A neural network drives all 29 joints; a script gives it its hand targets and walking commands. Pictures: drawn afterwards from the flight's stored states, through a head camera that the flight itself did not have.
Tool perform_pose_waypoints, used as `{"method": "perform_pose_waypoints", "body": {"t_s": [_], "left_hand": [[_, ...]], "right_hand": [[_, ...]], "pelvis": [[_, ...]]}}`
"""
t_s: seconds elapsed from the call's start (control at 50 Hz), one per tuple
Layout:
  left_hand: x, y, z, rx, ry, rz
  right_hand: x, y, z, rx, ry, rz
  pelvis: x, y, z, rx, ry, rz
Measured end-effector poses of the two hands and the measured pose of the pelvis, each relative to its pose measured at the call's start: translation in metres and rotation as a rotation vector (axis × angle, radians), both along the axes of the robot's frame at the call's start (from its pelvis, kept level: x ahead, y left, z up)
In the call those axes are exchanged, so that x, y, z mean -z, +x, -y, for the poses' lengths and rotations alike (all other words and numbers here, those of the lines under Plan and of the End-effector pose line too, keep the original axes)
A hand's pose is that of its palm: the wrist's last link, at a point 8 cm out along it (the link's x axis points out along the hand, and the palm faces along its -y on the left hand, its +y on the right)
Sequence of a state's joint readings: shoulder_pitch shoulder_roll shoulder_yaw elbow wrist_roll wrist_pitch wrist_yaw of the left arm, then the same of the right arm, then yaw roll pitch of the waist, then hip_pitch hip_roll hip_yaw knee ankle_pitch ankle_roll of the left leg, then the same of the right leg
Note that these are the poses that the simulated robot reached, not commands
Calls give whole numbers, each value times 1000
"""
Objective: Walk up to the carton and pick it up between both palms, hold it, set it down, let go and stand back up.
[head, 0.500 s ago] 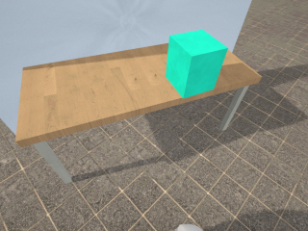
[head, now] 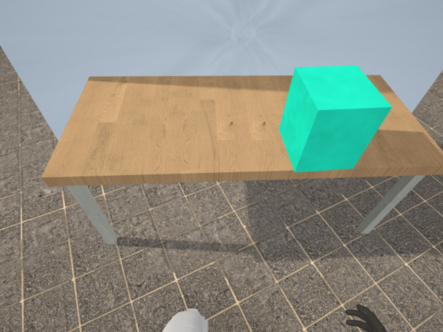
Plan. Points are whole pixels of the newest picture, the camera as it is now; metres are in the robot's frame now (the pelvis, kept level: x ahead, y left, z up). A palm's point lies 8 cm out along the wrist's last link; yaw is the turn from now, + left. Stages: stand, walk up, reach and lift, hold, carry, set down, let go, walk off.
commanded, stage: walk up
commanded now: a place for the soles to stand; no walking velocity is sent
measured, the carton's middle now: (325, 120) +0.74 -0.26 -0.07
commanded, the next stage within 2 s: none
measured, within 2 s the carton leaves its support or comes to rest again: neither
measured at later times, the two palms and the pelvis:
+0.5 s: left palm (191, 276) +0.24 +0.10 -0.13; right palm out of the picture +0.21 -0.44 -0.13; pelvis +0.15 -0.16 -0.03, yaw +5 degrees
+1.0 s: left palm (224, 265) +0.27 +0.03 -0.13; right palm (423, 221) +0.41 -0.45 -0.10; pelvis +0.26 -0.22 -0.01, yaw +9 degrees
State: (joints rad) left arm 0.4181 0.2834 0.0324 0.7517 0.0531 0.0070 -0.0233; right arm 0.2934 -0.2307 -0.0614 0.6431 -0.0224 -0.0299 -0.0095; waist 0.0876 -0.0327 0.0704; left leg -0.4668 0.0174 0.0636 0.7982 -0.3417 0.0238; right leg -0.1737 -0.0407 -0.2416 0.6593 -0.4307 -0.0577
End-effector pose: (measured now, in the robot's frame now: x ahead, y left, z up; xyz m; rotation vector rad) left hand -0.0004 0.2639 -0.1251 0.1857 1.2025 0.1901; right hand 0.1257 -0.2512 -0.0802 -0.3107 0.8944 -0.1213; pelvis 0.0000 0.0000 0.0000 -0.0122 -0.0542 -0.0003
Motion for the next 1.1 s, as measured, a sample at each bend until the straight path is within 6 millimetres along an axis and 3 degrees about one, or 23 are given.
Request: {"method": "perform_pose_waypoints", "body": {"t_s": [0.08,0.14,0.22,0.3,0.36,0.42,0.48,0.54,0.66,0.76,0.82,0.9,1.1], "left_hand": [[20,9,8,-10,-14,-69],[24,34,20,30,-25,-99],[18,99,39,75,-25,-12],[5,169,71,111,-38,122],[-2,212,101,141,-35,191],[0,240,130,146,-14,239],[2,246,153,105,-1,252],[-2,238,168,28,7,222],[-7,205,181,-86,29,103],[10,195,186,-133,9,13],[17,205,195,-131,-14,-21],[15,233,210,-106,-22,-14],[-22,310,242,-76,1,153]], "right_hand": [[4,38,5,-38,-40,41],[7,38,23,-5,-77,15],[9,19,54,59,-101,-78],[14,11,91,89,-103,-165],[23,21,124,104,-98,-186],[41,43,159,104,-88,-190],[52,75,181,90,-69,-196],[46,118,188,33,-56,-176],[15,213,177,-101,-13,-37],[4,267,160,-172,1,56],[3,281,158,-176,2,63],[4,282,170,-144,5,32],[19,288,211,-100,67,-90]], "pelvis": [[14,26,9,-27,38,-3],[15,43,21,-25,38,11],[10,66,44,-24,44,24],[9,88,73,-26,48,24],[14,106,98,-25,49,18],[27,127,128,-36,19,23],[33,146,151,-71,2,28],[25,162,165,-95,11,27],[6,194,181,-133,6,16],[11,218,188,-163,4,5],[12,230,193,-157,20,1],[9,244,204,-153,27,-4],[-5,275,233,-159,17,-26]]}}
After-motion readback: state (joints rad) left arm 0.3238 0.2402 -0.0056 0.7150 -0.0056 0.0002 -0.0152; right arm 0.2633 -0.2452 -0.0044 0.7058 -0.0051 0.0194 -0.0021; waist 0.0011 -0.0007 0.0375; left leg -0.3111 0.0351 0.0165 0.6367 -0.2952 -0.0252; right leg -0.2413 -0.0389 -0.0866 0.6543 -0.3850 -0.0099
